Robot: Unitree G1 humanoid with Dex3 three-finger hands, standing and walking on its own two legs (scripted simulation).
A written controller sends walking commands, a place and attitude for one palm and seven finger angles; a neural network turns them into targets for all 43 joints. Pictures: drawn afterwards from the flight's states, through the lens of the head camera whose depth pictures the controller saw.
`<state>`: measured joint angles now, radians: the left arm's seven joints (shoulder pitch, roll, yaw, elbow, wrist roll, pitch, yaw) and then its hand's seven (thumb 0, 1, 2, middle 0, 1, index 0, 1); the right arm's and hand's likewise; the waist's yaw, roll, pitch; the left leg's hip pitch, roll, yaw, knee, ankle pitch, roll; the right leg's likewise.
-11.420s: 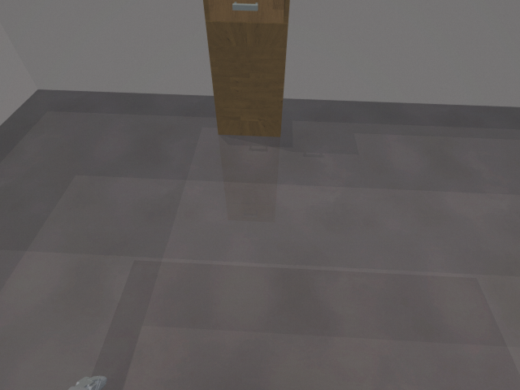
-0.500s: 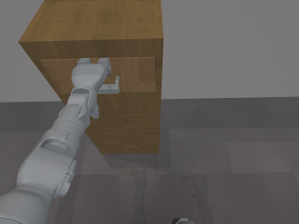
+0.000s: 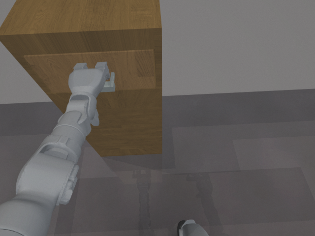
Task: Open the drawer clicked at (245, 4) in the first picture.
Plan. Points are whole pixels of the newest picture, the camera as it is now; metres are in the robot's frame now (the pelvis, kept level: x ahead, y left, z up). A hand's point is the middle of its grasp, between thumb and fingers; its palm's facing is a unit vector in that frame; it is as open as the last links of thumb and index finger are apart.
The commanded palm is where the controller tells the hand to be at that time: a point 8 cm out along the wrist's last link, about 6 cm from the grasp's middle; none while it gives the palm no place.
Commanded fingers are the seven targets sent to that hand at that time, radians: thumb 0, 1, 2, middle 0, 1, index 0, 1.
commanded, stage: lower the fingers behind the handle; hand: left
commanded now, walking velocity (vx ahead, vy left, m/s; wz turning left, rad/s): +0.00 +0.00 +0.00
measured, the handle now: (95, 81) +0.55 +0.15 +0.02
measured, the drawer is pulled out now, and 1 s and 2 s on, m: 0.00 0.00 0.00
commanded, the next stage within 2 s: close the thumb around the handle in 0.94 s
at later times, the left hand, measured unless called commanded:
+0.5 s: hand (95, 101) +0.49 +0.16 +0.00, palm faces -0.04 -0.01 -1.00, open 13.8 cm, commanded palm +0.47 +0.16 +0.05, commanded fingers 0.00 -0.50 0.30 -0.30 -1.20 -0.30 -1.20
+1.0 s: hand (95, 102) +0.49 +0.16 +0.00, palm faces -0.03 -0.01 -1.00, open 13.9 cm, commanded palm +0.47 +0.16 +0.05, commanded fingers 0.00 -0.50 0.30 -0.30 -1.20 -0.30 -1.20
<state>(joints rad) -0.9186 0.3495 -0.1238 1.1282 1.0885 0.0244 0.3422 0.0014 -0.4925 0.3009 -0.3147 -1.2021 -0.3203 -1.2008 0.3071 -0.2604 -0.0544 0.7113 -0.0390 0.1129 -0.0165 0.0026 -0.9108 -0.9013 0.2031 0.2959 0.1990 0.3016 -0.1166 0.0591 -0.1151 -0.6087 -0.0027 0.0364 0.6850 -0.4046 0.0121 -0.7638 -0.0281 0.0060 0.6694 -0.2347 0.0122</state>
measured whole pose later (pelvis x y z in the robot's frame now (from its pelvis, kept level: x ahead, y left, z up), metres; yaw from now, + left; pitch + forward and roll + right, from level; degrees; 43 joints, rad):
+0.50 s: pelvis -0.01 +0.01 -0.02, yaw +0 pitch +23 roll +0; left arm -0.91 0.35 -0.09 1.14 1.11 0.00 0.41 0.00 -0.49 0.30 -0.32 -1.20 -0.32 -1.20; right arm 0.32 -0.25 -0.06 0.72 -0.06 0.10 0.01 0.00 -0.91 -0.90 0.20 0.30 0.20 0.30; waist -0.13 0.06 -0.15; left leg -0.76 0.00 0.03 0.84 -0.46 0.02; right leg -0.91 -0.03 0.00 0.79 -0.28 0.02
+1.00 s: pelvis -0.01 +0.01 -0.02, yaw +0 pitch +22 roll +0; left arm -0.92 0.35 -0.11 1.14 1.10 0.01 0.41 0.00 -0.49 0.30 -0.30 -1.20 -0.32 -1.20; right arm 0.31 -0.26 -0.05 0.72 -0.05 0.10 0.01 0.00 -0.91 -0.90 0.20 0.30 0.20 0.30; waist -0.13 0.06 -0.15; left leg -0.77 -0.01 0.03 0.86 -0.47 0.02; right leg -0.91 -0.03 0.00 0.81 -0.28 0.02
